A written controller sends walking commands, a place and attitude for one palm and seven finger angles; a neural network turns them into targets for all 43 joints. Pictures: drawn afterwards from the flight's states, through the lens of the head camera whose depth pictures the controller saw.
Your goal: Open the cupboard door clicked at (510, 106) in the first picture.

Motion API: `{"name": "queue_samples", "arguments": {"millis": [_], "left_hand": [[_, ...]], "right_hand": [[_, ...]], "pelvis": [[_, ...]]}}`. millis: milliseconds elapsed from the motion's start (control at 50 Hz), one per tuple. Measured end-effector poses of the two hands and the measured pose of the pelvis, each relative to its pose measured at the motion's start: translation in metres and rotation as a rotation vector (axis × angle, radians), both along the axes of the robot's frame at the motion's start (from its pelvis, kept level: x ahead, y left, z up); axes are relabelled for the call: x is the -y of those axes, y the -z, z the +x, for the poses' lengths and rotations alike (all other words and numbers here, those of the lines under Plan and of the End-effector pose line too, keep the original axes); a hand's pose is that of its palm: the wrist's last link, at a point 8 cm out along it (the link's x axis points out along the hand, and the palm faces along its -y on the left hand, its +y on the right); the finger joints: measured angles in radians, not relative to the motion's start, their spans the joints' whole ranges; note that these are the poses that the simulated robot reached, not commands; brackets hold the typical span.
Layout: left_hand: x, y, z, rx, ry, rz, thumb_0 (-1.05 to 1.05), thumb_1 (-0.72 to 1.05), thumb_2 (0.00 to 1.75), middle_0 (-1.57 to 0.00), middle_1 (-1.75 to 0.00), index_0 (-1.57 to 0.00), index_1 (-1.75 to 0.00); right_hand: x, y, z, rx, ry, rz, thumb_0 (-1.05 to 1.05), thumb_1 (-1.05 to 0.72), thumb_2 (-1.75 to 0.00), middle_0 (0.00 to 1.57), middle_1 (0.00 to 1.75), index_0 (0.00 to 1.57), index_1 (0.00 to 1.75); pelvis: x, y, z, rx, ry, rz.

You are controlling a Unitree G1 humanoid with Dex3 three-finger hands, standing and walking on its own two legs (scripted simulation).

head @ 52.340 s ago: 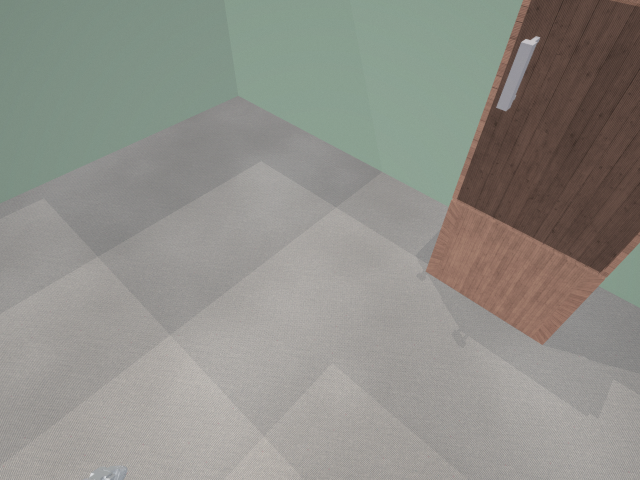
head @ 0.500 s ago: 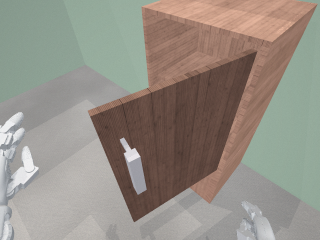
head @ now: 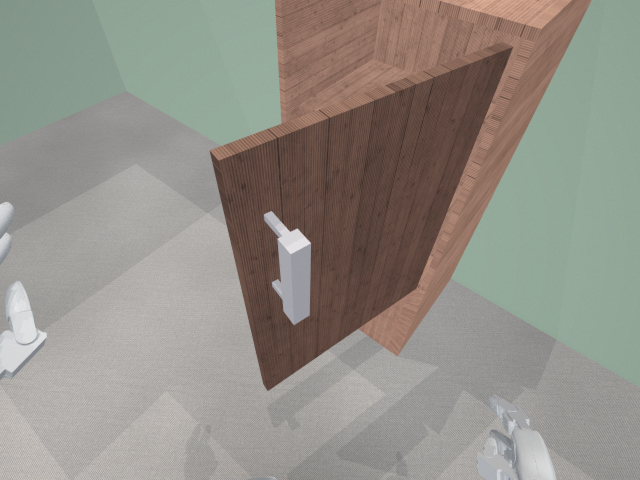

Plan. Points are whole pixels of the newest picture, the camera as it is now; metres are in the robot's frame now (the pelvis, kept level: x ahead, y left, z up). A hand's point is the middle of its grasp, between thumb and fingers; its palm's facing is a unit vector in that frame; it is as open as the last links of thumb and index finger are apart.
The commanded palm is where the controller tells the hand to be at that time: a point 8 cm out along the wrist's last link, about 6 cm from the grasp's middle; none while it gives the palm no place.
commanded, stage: step back with the hand held close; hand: left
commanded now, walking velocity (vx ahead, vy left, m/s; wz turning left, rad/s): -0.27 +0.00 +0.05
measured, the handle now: (285, 269) +0.34 +0.07 +0.09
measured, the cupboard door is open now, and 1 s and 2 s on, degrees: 75 75 75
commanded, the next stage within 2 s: stop stepping back and stand still in 0.48 s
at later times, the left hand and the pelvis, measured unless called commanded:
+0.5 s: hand out of the picture +0.12 +0.29 +0.19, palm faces +0.44 -0.81 -0.38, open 7.4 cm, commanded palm +0.05 +0.33 +0.19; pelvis -0.09 +0.03 +0.01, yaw -1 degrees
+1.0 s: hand out of the picture +0.05 +0.28 +0.16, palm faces +0.36 -0.85 -0.37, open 7.4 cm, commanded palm -0.02 +0.33 +0.19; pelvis -0.18 +0.04 +0.00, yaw -5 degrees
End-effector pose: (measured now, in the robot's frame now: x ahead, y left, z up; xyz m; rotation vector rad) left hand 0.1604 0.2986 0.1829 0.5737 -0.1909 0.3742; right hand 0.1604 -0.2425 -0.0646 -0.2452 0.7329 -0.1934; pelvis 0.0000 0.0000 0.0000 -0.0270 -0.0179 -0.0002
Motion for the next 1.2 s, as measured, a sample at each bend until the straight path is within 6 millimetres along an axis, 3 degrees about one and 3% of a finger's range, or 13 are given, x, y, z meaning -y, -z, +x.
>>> {"name": "queue_samples", "arguments": {"millis": [200,300,380,480,600,720,800,900,980,1080,1140,1200], "left_hand": [[-0.012,0.004,-0.061,0.061,-0.080,-0.020,0.01,0.89,0.90,-0.21,-0.30,-0.21,-0.30],[-0.027,0.008,-0.067,0.128,-0.049,-0.045,0.01,0.88,0.90,-0.21,-0.30,-0.21,-0.30],[-0.041,-0.003,-0.071,0.153,-0.042,-0.024,0.01,0.88,0.90,-0.21,-0.30,-0.21,-0.30],[-0.035,-0.016,-0.083,0.161,0.011,-0.053,0.01,0.89,0.90,-0.21,-0.30,-0.20,-0.30],[-0.018,-0.016,-0.099,0.103,0.088,-0.066,0.01,0.89,0.90,-0.21,-0.30,-0.20,-0.30],[-0.002,-0.010,-0.129,0.035,0.146,0.002,0.01,0.89,0.90,-0.21,-0.30,-0.21,-0.30],[-0.010,-0.004,-0.144,0.019,0.110,-0.021,0.01,0.88,0.90,-0.21,-0.30,-0.21,-0.30],[-0.029,0.011,-0.142,0.085,0.050,-0.104,0.01,0.88,0.90,-0.21,-0.30,-0.21,-0.30],[-0.029,0.009,-0.146,0.097,0.081,-0.114,0.01,0.89,0.90,-0.21,-0.30,-0.21,-0.30],[-0.024,-0.009,-0.176,0.082,0.135,-0.021,0.01,0.89,0.90,-0.21,-0.30,-0.21,-0.30],[-0.031,-0.012,-0.199,0.060,0.121,0.006,0.01,0.89,0.90,-0.21,-0.30,-0.21,-0.30],[-0.046,-0.004,-0.211,0.062,0.061,-0.024,0.01,0.88,0.90,-0.21,-0.30,-0.21,-0.30]], "right_hand": [[-0.023,0.020,-0.036,-0.043,-0.078,0.021,0.02,-0.90,-0.90,0.21,0.30,0.20,0.30],[-0.033,0.017,-0.053,-0.043,-0.074,-0.029,0.02,-0.90,-0.90,0.21,0.30,0.20,0.30],[-0.045,0.006,-0.068,-0.009,-0.059,-0.009,0.02,-0.90,-0.90,0.21,0.30,0.20,0.30],[-0.055,-0.009,-0.089,0.011,-0.056,0.021,0.02,-0.90,-0.90,0.21,0.30,0.20,0.30],[-0.053,-0.013,-0.115,0.022,-0.060,0.034,0.01,-0.90,-0.90,0.21,0.30,0.20,0.30],[-0.032,0.005,-0.152,-0.009,-0.034,0.039,0.01,-0.90,-0.90,0.21,0.30,0.20,0.30],[-0.018,0.006,-0.187,-0.047,0.050,0.020,0.01,-0.90,-0.90,0.21,0.30,0.20,0.30],[-0.007,0.007,-0.214,-0.050,0.115,-0.039,0.02,-0.90,-0.90,0.21,0.30,0.20,0.30],[-0.015,-0.004,-0.228,0.009,0.120,-0.042,0.02,-0.91,-0.90,0.20,0.30,0.20,0.30],[-0.033,-0.007,-0.240,0.052,0.088,0.003,0.02,-0.91,-0.90,0.20,0.30,0.20,0.30],[-0.042,-0.001,-0.248,0.014,0.069,0.022,0.02,-0.90,-0.90,0.20,0.30,0.20,0.30],[-0.049,0.007,-0.254,-0.026,0.058,0.014,0.01,-0.90,-0.90,0.21,0.30,0.20,0.30]], "pelvis": [[-0.009,0.008,-0.037,0.007,-0.040,0.000],[-0.023,0.012,-0.054,0.011,-0.046,-0.005],[-0.028,0.004,-0.071,0.010,-0.034,-0.027],[-0.030,-0.009,-0.087,-0.029,0.009,-0.049],[-0.026,-0.013,-0.116,-0.076,0.036,-0.045],[-0.019,-0.001,-0.153,-0.060,0.081,-0.007],[-0.021,-0.003,-0.152,-0.032,0.101,0.015],[-0.033,0.002,-0.157,0.010,0.082,0.022],[-0.038,0.000,-0.176,0.025,0.083,0.028],[-0.041,-0.005,-0.198,0.011,0.055,0.006],[-0.045,-0.006,-0.205,0.002,0.072,-0.002],[-0.052,-0.005,-0.206,0.005,0.084,-0.008]]}}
